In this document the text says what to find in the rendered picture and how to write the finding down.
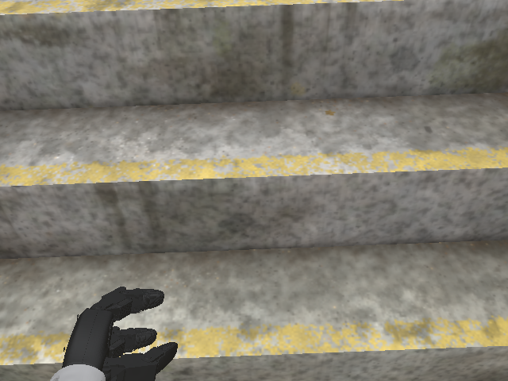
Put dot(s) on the robot left hand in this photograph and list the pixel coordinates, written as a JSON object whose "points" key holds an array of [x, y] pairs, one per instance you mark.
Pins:
{"points": [[95, 342]]}

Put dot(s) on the robot left forearm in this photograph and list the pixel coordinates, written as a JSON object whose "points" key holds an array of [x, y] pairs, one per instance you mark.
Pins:
{"points": [[79, 372]]}

